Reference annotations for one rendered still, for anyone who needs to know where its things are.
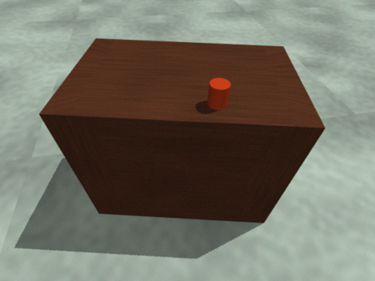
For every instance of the can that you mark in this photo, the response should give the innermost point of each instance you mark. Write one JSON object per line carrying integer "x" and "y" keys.
{"x": 219, "y": 89}

